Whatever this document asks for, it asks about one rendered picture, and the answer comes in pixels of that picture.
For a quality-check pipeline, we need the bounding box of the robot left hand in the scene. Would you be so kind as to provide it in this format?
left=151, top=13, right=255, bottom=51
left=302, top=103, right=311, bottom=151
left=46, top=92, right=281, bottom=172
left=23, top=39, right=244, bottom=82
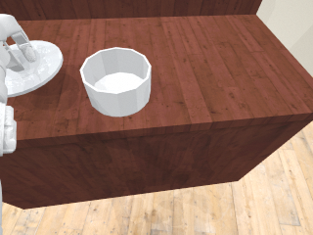
left=0, top=14, right=36, bottom=72

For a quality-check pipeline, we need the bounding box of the lid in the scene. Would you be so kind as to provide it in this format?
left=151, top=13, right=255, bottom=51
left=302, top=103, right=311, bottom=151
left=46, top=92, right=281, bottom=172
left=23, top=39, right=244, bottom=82
left=5, top=40, right=64, bottom=98

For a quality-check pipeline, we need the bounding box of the knob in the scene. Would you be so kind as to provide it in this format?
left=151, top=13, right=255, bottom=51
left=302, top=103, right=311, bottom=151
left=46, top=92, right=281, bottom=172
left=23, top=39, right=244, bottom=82
left=12, top=49, right=26, bottom=64

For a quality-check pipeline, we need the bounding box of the pot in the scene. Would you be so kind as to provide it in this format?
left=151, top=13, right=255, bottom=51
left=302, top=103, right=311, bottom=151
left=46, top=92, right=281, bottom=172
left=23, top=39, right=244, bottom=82
left=80, top=47, right=152, bottom=118

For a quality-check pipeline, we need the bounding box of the table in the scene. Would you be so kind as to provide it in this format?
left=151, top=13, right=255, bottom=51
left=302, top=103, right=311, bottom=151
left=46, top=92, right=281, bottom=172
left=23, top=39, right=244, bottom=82
left=0, top=0, right=313, bottom=210

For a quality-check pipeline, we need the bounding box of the robot left upper arm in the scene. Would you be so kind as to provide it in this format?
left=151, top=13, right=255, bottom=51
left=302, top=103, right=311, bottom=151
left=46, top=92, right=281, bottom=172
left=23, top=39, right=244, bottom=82
left=0, top=102, right=17, bottom=235

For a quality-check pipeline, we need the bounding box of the left robot forearm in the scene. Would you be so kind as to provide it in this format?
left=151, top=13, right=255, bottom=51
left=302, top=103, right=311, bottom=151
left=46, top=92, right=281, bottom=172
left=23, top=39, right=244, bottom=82
left=0, top=24, right=11, bottom=106

